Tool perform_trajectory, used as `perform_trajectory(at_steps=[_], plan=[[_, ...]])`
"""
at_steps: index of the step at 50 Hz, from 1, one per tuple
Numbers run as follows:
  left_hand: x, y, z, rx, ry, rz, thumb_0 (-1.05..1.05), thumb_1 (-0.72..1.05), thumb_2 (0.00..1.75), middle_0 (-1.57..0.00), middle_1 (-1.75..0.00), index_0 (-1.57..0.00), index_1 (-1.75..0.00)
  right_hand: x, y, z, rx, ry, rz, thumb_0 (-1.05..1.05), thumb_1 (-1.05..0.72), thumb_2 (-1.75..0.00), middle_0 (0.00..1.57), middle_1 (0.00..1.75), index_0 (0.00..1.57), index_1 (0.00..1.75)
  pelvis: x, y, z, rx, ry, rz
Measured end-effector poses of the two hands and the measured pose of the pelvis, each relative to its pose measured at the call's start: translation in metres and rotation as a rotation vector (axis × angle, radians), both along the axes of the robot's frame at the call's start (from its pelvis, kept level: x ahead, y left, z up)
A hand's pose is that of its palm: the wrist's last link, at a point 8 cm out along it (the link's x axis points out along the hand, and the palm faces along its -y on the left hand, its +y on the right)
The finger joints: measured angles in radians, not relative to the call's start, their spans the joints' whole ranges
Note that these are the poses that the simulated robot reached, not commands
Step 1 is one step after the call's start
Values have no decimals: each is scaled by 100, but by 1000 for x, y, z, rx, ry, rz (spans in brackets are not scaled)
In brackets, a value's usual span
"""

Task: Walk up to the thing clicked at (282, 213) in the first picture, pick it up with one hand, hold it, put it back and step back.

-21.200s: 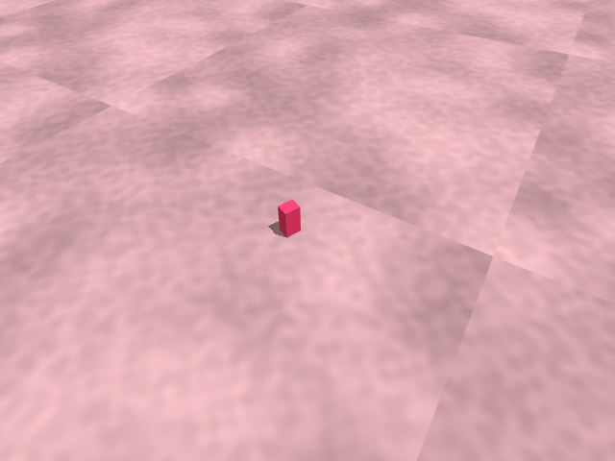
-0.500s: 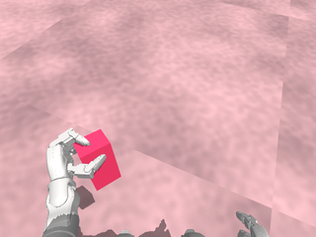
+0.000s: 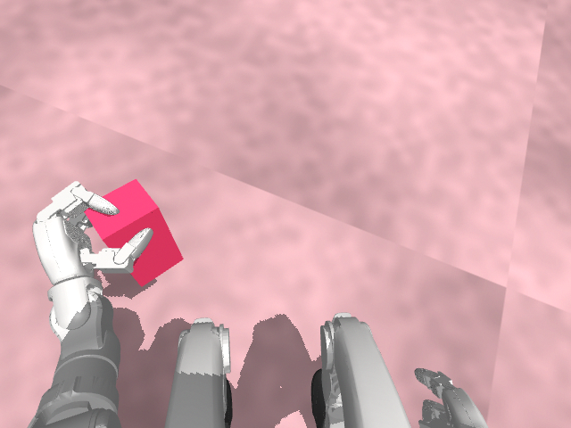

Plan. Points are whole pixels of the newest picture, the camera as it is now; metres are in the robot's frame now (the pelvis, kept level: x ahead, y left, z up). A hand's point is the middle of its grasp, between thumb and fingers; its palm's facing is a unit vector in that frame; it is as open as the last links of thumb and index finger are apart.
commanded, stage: crouch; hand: left
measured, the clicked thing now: (138, 236) +0.41 +0.21 -0.08
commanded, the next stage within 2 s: lower in 1.16 s
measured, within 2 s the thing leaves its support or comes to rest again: neither
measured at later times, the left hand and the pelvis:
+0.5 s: hand (135, 256) +0.41 +0.25 -0.20, palm faces +0.34 -0.94 +0.00, open 7.5 cm; pelvis -0.04 +0.00 -0.15, yaw -3 degrees
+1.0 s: hand (141, 261) +0.42 +0.27 -0.27, palm faces +0.32 -0.95 +0.01, open 7.5 cm; pelvis -0.04 +0.01 -0.20, yaw -6 degrees
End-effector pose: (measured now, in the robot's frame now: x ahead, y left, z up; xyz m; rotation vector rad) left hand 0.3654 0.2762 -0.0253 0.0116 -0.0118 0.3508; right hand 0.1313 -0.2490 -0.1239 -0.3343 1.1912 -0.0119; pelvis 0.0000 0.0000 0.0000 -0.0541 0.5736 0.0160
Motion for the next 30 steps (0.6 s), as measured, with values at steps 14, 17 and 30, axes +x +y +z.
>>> perform_trajectory(at_steps=[14,17,30], plan=[[3,19,-114,7,-5,13,3,-37,105,-73,-111,-112,-128,-38,-14,-92,-65,84,24,0,-92,-91,20,30,20,30,-26,-2,-100,-17,-2,-16],[3,21,-131,-1,-5,11,3,-37,105,-73,-111,-112,-129,-48,-17,-107,-79,97,21,0,-92,-91,20,30,20,30,-31,-2,-117,-20,-18,-19],[13,25,-189,-13,-1,-1,3,-37,105,-72,-111,-112,-129,-80,-20,-149,-112,161,30,0,-91,-91,20,30,20,30,-41,0,-168,-42,-74,-39]])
